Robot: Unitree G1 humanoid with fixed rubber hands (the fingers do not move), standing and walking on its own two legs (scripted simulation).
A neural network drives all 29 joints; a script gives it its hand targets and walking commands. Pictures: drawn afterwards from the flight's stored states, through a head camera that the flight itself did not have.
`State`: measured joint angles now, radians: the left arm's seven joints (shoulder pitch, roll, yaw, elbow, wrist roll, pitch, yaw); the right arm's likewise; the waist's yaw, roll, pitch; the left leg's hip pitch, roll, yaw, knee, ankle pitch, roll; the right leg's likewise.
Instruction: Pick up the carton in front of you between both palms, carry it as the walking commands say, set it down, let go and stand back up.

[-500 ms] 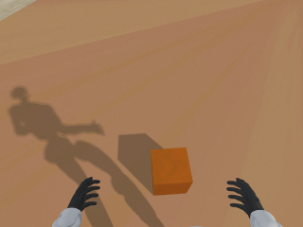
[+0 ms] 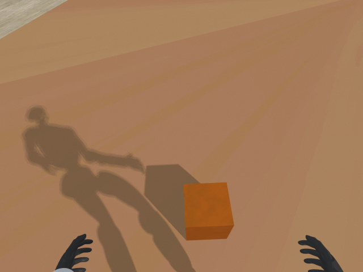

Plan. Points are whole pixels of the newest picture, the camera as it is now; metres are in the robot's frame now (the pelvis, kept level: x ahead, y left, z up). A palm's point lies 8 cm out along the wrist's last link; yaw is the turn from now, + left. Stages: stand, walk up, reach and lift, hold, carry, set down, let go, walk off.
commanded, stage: stand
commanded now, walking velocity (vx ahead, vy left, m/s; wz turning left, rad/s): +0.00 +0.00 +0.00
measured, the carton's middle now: (205, 212) +0.43 -0.07 -0.64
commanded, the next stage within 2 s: none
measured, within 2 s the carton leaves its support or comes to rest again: neither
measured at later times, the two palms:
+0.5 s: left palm out of the picture +0.09 +0.29 -0.09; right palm out of the picture +0.09 -0.31 -0.08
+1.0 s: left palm out of the picture +0.07 +0.29 -0.09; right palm out of the picture +0.07 -0.31 -0.08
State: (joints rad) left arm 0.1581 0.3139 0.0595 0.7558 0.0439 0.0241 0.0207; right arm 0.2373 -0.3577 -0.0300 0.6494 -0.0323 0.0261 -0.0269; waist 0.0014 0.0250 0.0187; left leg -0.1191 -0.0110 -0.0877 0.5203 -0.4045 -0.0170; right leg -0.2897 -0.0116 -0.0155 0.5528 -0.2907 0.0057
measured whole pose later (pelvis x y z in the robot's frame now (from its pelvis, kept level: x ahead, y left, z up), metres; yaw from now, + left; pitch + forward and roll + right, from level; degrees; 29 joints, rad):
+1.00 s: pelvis -0.03 -0.01 +0.01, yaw +1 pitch -2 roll +0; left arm 0.12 0.37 0.05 0.97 0.02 0.00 0.00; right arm 0.22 -0.38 0.00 0.82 -0.03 -0.01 -0.03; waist 0.01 -0.01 0.03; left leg -0.05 0.00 -0.10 0.41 -0.33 -0.03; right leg -0.23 -0.01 -0.03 0.48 -0.22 -0.01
